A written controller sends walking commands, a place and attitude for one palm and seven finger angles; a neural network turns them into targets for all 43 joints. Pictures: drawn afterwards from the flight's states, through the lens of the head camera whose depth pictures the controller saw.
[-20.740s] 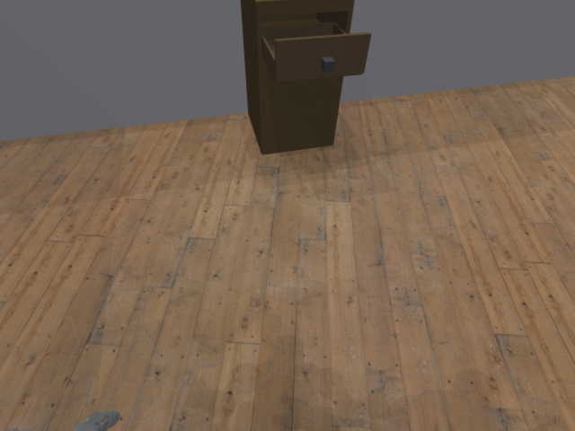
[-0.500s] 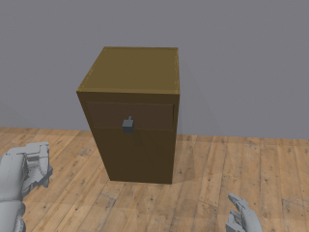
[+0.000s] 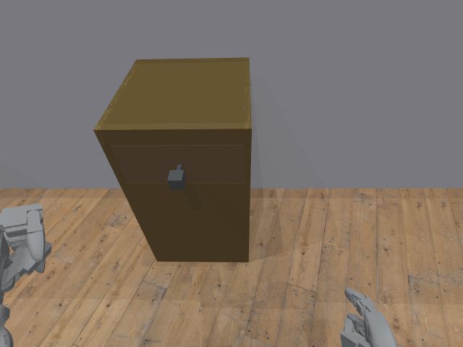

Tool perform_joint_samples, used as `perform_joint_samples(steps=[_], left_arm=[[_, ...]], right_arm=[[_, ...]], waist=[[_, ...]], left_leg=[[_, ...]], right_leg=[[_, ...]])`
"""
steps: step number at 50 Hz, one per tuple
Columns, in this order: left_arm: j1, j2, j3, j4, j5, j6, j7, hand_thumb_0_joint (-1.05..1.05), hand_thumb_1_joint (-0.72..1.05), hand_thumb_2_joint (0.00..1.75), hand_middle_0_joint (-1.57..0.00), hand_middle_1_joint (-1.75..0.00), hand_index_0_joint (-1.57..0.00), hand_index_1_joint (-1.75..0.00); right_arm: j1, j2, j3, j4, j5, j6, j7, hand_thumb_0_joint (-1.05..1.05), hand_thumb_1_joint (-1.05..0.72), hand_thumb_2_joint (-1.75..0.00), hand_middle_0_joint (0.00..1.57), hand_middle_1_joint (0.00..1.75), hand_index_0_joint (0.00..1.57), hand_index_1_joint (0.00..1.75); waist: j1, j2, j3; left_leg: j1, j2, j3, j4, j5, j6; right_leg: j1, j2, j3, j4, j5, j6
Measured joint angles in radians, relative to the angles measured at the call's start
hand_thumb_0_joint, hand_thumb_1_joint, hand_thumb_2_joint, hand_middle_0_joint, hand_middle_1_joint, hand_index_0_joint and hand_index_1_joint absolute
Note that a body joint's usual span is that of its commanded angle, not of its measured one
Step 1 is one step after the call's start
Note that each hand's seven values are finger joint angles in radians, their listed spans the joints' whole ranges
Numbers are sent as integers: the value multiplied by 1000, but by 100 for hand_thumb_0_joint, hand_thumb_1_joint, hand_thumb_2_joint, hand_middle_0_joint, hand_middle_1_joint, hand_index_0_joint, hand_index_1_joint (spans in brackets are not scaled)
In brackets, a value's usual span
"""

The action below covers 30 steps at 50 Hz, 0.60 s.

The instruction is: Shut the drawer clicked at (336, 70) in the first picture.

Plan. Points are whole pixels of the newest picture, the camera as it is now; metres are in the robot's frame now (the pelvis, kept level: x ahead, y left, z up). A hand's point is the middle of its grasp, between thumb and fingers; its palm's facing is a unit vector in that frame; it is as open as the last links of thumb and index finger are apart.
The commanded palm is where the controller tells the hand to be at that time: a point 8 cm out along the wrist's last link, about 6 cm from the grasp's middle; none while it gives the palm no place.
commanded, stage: step back with the hand held close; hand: left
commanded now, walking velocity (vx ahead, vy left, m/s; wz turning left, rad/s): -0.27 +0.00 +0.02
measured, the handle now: (178, 175) +0.60 +0.22 -0.13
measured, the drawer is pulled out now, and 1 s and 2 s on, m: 0.00 0.00 0.00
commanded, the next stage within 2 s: stop stepping back and stand still in 1.40 s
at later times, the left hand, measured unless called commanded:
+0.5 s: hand (10, 293) +0.14 +0.27 +0.15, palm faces +0.34 -0.80 -0.49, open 3.3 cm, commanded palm +0.09 +0.31 +0.18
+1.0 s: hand out of the picture +0.09 +0.26 +0.15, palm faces +0.35 -0.79 -0.51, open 3.3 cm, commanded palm +0.01 +0.30 +0.18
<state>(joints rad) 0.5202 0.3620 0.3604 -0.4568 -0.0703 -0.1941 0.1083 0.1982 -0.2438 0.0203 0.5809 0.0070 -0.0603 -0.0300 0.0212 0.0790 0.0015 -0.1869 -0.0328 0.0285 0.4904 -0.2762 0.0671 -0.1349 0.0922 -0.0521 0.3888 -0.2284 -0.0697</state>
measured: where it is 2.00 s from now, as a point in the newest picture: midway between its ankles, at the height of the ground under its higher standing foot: outside the picture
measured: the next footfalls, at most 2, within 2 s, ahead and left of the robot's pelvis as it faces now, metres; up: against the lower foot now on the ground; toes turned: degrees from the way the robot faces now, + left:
left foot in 1.22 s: -0.07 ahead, +0.13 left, +0.00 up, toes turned +3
right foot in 1.60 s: -0.26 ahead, -0.09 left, +0.00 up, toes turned -3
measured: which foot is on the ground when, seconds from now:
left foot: down 0.00-1.00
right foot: down 0.00-1.00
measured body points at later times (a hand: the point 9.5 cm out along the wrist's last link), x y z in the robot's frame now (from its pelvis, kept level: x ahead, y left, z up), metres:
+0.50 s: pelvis -0.05 +0.03 -0.01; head -0.03 +0.03 +0.44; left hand +0.12 +0.31 +0.18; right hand +0.14 -0.21 -0.08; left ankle -0.01 +0.07 -0.74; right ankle -0.01 -0.07 -0.74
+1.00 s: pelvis -0.11 +0.02 -0.02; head -0.07 +0.04 +0.43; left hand +0.06 +0.30 +0.18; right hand +0.08 -0.22 -0.09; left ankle -0.01 +0.07 -0.74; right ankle -0.05 -0.09 -0.74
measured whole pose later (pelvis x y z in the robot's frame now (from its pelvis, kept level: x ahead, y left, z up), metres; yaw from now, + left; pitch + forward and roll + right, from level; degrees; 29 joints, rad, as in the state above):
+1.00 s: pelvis -0.11 +0.02 -0.02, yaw +1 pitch +0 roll -2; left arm 0.58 0.42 0.43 -0.63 0.00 -0.27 0.11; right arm 0.17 -0.22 -0.01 0.55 -0.02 -0.07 -0.05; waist -0.01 -0.01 0.08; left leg -0.47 -0.05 0.04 0.63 -0.18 0.11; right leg -0.38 0.12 0.09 0.64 -0.25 -0.01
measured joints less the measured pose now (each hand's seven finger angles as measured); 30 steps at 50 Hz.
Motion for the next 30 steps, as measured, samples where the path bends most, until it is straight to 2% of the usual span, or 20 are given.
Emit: perform_joint_samples(steps=[4, 8, 16, 28, 30], left_arm=[[46, -17, -26, 11, 8, -9, -8, 2, 89, 90, -140, -160, -140, -160], [103, 0, -47, -18, 13, -1, -12, 2, 89, 90, -140, -160, -140, -160], [126, 65, 12, -114, 14, -13, 12, 2, 89, 90, -140, -160, -140, -160], [93, 13, 5, -81, 48, -18, 14, 2, 89, 90, -140, -160, -140, -160], [80, 9, 2, -90, 59, -15, 14, 2, 89, 90, -140, -160, -140, -160]], right_arm=[[-10, -15, -26, -7, 3, 35, 4, 1, -90, -90, 20, 30, 20, 30], [-6, -19, -46, -17, 8, 61, -5, 1, -91, -90, 20, 30, 20, 30], [3, -6, -46, -32, 5, 56, -22, 1, -91, -90, 20, 30, 19, 30], [-17, 20, -19, -58, -6, 19, -22, 1, -90, -90, 20, 30, 20, 30], [-7, 22, -15, -61, -11, 12, -25, 1, -90, -90, 20, 30, 20, 30]], waist=[[-26, -4, 13], [-36, -21, 27], [-20, -55, 27], [-4, -55, 16], [-6, -63, 24]], left_leg=[[-20, -11, 19, -28, 23, 8], [-45, -21, 28, -34, 35, 16], [-89, -35, 31, -9, 47, 31], [-155, -44, 51, 57, 59, 59], [-167, -47, 46, 70, 61, 62]], right_leg=[[-43, -13, 17, 13, 6, 11], [-80, -23, 24, 35, 6, 19], [-131, -40, 22, 80, 6, 32], [-204, -53, 31, 157, 17, 54], [-213, -46, 49, 174, 10, 61]])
